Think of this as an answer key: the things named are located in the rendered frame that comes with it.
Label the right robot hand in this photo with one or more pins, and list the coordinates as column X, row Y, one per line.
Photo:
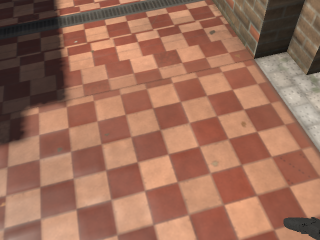
column 310, row 226

